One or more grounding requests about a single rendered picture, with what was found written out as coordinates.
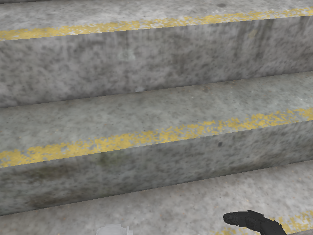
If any robot right hand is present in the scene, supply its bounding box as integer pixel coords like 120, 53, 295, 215
223, 210, 287, 235

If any robot left thigh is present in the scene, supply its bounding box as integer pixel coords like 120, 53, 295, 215
97, 223, 133, 235

